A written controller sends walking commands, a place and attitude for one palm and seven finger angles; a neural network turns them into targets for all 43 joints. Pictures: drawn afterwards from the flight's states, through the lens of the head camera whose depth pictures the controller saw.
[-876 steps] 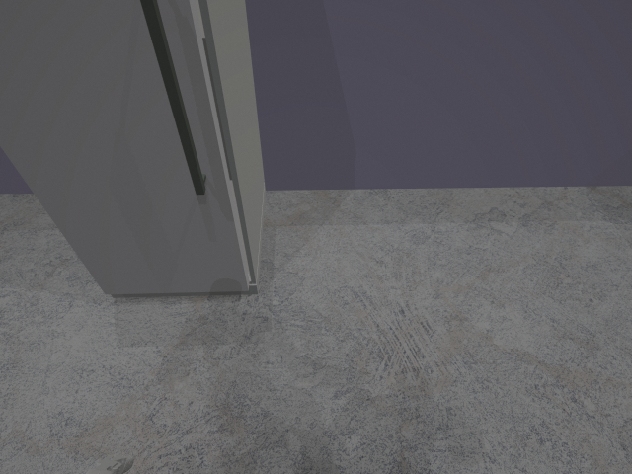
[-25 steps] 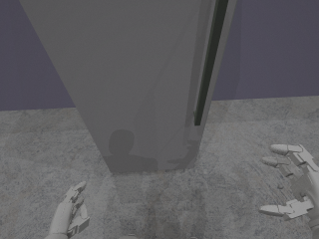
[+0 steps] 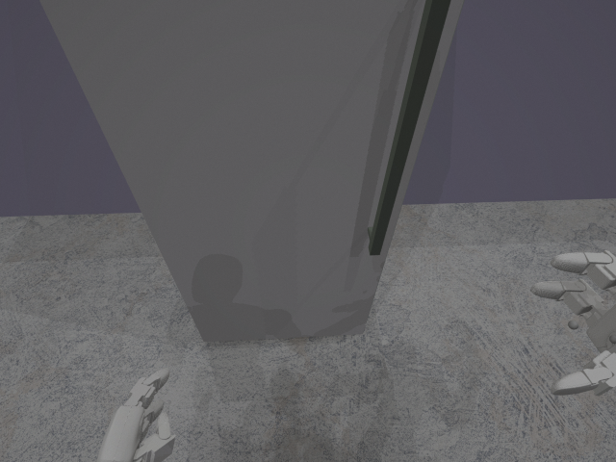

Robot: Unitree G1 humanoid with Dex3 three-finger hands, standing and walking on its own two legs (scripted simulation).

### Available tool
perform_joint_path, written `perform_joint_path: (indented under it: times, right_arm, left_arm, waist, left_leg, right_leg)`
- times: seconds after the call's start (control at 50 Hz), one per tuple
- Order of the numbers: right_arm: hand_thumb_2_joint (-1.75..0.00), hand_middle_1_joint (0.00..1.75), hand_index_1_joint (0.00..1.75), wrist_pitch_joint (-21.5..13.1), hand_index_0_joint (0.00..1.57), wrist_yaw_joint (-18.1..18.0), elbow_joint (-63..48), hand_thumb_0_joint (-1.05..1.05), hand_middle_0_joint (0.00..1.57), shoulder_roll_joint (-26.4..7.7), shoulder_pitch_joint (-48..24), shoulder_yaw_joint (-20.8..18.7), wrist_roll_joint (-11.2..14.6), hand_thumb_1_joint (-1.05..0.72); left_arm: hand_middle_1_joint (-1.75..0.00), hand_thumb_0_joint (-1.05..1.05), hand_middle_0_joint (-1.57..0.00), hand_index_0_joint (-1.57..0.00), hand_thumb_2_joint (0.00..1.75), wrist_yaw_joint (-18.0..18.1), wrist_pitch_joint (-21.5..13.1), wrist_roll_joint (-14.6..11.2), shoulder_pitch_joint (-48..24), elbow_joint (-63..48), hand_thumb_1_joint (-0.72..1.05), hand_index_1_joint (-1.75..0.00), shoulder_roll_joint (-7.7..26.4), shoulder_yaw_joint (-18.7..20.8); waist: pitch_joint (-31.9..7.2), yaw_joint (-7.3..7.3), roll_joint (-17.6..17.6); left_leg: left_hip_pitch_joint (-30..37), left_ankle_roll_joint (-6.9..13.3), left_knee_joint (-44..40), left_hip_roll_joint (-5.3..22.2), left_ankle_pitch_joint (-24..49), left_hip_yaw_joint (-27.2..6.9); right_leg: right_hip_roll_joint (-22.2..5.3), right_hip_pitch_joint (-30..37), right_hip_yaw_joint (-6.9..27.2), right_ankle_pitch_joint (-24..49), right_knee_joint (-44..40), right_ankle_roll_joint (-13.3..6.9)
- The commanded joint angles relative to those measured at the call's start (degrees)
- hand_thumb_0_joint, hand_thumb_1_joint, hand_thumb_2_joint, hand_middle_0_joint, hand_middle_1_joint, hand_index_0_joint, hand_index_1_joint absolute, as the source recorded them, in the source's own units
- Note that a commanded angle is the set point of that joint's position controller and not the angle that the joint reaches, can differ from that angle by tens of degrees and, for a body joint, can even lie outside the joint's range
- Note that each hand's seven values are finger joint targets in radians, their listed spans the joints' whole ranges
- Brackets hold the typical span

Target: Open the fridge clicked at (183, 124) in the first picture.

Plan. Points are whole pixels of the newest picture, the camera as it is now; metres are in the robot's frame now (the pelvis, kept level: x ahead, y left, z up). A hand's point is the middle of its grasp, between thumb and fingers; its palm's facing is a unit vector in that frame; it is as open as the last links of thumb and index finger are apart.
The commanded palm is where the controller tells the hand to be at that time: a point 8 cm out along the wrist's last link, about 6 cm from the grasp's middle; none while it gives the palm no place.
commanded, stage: raise the hand to about handle height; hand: right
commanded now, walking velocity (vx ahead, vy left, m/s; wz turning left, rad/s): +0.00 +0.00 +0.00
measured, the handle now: (395, 146) +0.55 -0.10 +0.12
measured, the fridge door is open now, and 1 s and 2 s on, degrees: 0 0 0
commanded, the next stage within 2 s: move the hooked fingers beside the handle in 0.44 s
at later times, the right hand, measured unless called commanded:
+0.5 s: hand (567, 332) +0.26 -0.27 +0.09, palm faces -0.05 +1.00 -0.03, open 14.0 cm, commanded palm +0.24 -0.31 +0.09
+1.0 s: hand (520, 280) +0.33 -0.24 +0.09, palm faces -0.09 +1.00 +0.00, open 14.0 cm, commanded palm +0.31 -0.29 +0.09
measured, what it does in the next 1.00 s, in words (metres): stands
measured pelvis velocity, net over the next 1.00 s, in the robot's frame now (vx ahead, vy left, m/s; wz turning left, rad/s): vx -0.01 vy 0.01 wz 0.01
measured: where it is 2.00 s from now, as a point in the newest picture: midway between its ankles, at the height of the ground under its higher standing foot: outside the picture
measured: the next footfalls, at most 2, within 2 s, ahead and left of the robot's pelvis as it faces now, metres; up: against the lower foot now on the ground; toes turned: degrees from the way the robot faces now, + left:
none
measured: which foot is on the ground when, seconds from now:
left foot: down 0.00-1.00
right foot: down 0.00-1.00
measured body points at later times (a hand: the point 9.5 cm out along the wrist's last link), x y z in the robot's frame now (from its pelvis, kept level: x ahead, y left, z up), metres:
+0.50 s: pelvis -0.01 +0.00 +0.00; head +0.02 +0.00 +0.45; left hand +0.16 +0.25 -0.07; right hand +0.26 -0.32 +0.10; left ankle +0.01 +0.12 -0.71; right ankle +0.00 -0.10 -0.71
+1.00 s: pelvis -0.01 +0.01 +0.00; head +0.04 +0.00 +0.45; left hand +0.12 +0.26 -0.08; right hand +0.33 -0.29 +0.09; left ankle +0.01 +0.12 -0.71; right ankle +0.00 -0.10 -0.71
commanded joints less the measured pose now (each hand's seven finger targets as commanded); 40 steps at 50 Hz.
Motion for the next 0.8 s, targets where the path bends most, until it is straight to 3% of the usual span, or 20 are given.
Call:
perform_joint_path:
  times: [0.0, 0.08, 0.16, 0.24, 0.28, 0.34, 0.46, 0.52, 0.56, 0.6, 0.62, 0.64, 0.68, 0.74, 0.78]
  right_arm:
    - [-0.30, 1.20, 1.20, -3.79, 0.30, 1.23, -11.12, 0.00, 0.30, -13.44, -8.79, -4.98, 1.95, 0.50]
    - [-0.30, 1.20, 1.20, -6.33, 0.30, -0.06, -12.80, 0.00, 0.30, -14.77, -8.64, -7.05, 2.22, 0.50]
    - [-0.30, 1.20, 1.20, -6.42, 0.30, -0.84, -11.37, 0.00, 0.30, -14.43, -9.30, -6.46, 1.74, 0.50]
    - [-0.30, 1.20, 1.20, -6.38, 0.30, -1.04, -14.10, 0.00, 0.30, -14.37, -11.12, -5.34, 0.71, 0.50]
    - [-0.30, 1.20, 1.20, -6.58, 0.30, -0.96, -14.75, 0.00, 0.30, -14.90, -10.89, -5.82, 0.97, 0.50]
    - [-0.30, 1.20, 1.20, -7.03, 0.30, -0.92, -14.61, 0.00, 0.30, -14.11, -10.00, -5.57, 1.24, 0.50]
    - [-0.30, 1.20, 1.20, -5.12, 0.30, 0.11, -8.69, 0.00, 0.30, -13.11, -9.87, -4.78, 1.59, 0.50]
    - [-0.30, 1.20, 1.20, -4.95, 0.30, 0.59, -10.08, 0.00, 0.30, -12.54, -11.18, -3.53, 1.13, 0.50]
    - [-0.30, 1.20, 1.20, -5.51, 0.30, 0.30, -12.28, 0.00, 0.30, -10.54, -17.22, -0.42, 1.18, 0.50]
    - [-0.30, 1.20, 1.20, -5.97, 0.30, -0.39, -11.99, 0.00, 0.30, -10.79, -19.30, -0.13, 0.69, 0.50]
    - [-0.30, 1.20, 1.20, -6.24, 0.30, -1.11, -11.29, 0.00, 0.30, -11.28, -21.08, -0.54, 0.44, 0.50]
    - [-0.30, 1.20, 1.20, -6.42, 0.30, -1.60, -9.97, 0.00, 0.30, -11.24, -22.17, -0.38, 0.06, 0.50]
    - [-0.30, 1.20, 1.20, -6.59, 0.30, -2.28, -7.52, 0.00, 0.30, -13.08, -22.65, -2.14, -0.28, 0.50]
    - [-0.30, 1.20, 1.20, -6.36, 0.30, -2.93, -5.02, 0.00, 0.30, -14.20, -23.50, -2.64, -1.54, 0.50]
    - [-0.30, 1.20, 1.20, -6.14, 0.30, -3.02, -4.04, 0.00, 0.30, -14.78, -24.46, -2.89, -1.82, 0.50]
  left_arm:
    - [-0.30, 0.00, -0.20, -0.20, 0.90, 0.21, -3.72, 0.19, -3.16, -9.34, 0.90, -0.30, 8.44, 3.94]
    - [-0.30, 0.00, -0.20, -0.20, 0.90, -0.23, -3.90, 0.50, -2.93, -9.44, 0.90, -0.30, 8.35, 4.04]
    - [-0.30, 0.00, -0.20, -0.20, 0.90, 0.00, -3.58, 0.41, -2.82, -9.21, 0.90, -0.30, 8.38, 4.05]
    - [-0.30, 0.00, -0.20, -0.20, 0.90, 0.38, -3.78, 0.16, -3.08, -9.41, 0.90, -0.30, 8.12, 4.07]
    - [-0.30, 0.00, -0.20, -0.20, 0.90, 0.42, -3.81, 0.28, -2.89, -9.40, 0.90, -0.30, 8.16, 4.00]
    - [-0.30, 0.00, -0.20, -0.20, 0.90, 0.61, -4.16, 0.17, -2.93, -9.07, 0.90, -0.30, 8.07, 4.00]
    - [-0.30, 0.00, -0.20, -0.20, 0.90, 0.68, -3.71, 0.09, -2.92, -8.82, 0.90, -0.30, 8.56, 3.77]
    - [-0.30, 0.00, -0.20, -0.20, 0.90, 0.68, -3.74, -0.08, -3.14, -9.09, 0.90, -0.30, 8.46, 3.84]
    - [-0.30, 0.00, -0.20, -0.20, 0.90, 0.95, -3.80, -0.01, -3.37, -8.95, 0.90, -0.30, 8.23, 3.61]
    - [-0.30, 0.00, -0.20, -0.20, 0.90, 1.27, -3.88, -0.03, -2.95, -8.44, 0.90, -0.30, 8.16, 3.54]
    - [-0.30, 0.00, -0.20, -0.20, 0.90, 1.48, -3.84, 0.05, -2.65, -8.18, 0.90, -0.30, 8.24, 3.55]
    - [-0.30, 0.00, -0.20, -0.20, 0.90, 1.67, -3.78, 0.05, -2.42, -7.65, 0.90, -0.30, 8.29, 3.62]
    - [-0.30, 0.00, -0.20, -0.20, 0.90, 1.71, -3.40, 0.22, -2.21, -7.35, 0.90, -0.30, 8.39, 3.47]
    - [-0.30, 0.00, -0.20, -0.20, 0.90, 1.72, -2.71, 0.19, -2.06, -7.19, 0.90, -0.30, 8.31, 3.47]
    - [-0.30, 0.00, -0.20, -0.20, 0.90, 1.42, -2.19, 0.29, -1.86, -7.40, 0.90, -0.30, 8.22, 3.44]
  waist:
    - [-11.61, -0.54, -0.55]
    - [-12.81, -1.05, -0.97]
    - [-9.42, -0.64, -1.66]
    - [-10.76, -0.37, -5.71]
    - [-12.35, -0.41, -3.95]
    - [-11.65, -0.18, -3.88]
    - [-8.39, -0.02, -0.33]
    - [-9.94, 0.22, -1.59]
    - [-9.68, 1.09, -2.39]
    - [-10.13, 1.43, -3.79]
    - [-10.08, 1.57, -1.70]
    - [-9.60, 1.86, -1.84]
    - [-9.78, 1.35, 0.02]
    - [-10.68, 0.82, -2.99]
    - [-12.46, 0.47, -3.10]
  left_leg:
    - [6.29, 1.44, -5.07, -1.42, 14.52, -2.30]
    - [7.15, 1.64, -4.72, -1.61, 14.15, -2.67]
    - [5.51, 1.68, -5.59, -1.52, 10.37, -3.11]
    - [5.21, 1.57, -5.77, -1.29, 9.71, -3.08]
    - [6.76, 1.65, -5.51, -1.58, 11.63, -3.13]
    - [5.82, 1.42, -5.65, -1.58, 11.57, -2.77]
    - [5.03, 1.44, -5.97, -1.71, 10.51, -2.74]
    - [4.72, 1.26, -5.80, -1.52, 10.85, -2.68]
    - [4.05, 1.45, -5.59, -1.73, 10.54, -2.81]
    - [2.95, 1.43, -5.62, -1.78, 9.22, -2.63]
    - [2.68, 1.31, -5.59, -1.73, 8.04, -2.39]
    - [1.94, 1.32, -5.60, -1.65, 7.37, -2.32]
    - [3.13, 1.43, -5.63, -1.54, 7.07, -2.74]
    - [3.37, 1.51, -5.20, -1.02, 7.81, -2.89]
    - [4.77, 1.62, -4.74, -0.97, 9.65, -3.02]
  right_leg:
    - [1.27, 5.26, 1.74, 18.50, -7.84, -0.08]
    - [1.24, 5.48, 1.38, 18.46, -8.01, 0.00]
    - [1.22, 3.95, 1.00, 14.94, -8.29, -0.10]
    - [1.32, 5.77, 1.30, 14.25, -8.93, -0.18]
    - [1.20, 6.26, 1.43, 16.09, -8.60, -0.26]
    - [1.18, 6.48, 1.45, 15.61, -8.71, -0.16]
    - [1.22, 4.13, 1.35, 14.25, -8.67, -0.14]
    - [1.31, 5.21, 1.47, 14.38, -8.79, -0.17]
    - [1.24, 6.05, 1.49, 14.20, -8.42, -0.22]
    - [1.19, 6.91, 1.85, 13.08, -8.72, -0.10]
    - [1.12, 6.31, 2.22, 11.93, -8.82, -0.07]
    - [1.11, 6.25, 2.28, 11.37, -8.89, -0.03]
    - [1.13, 4.95, 2.23, 11.26, -8.84, 0.04]
    - [1.28, 4.57, 1.70, 11.80, -8.91, 0.21]
    - [1.24, 4.56, 1.52, 13.48, -8.65, 0.27]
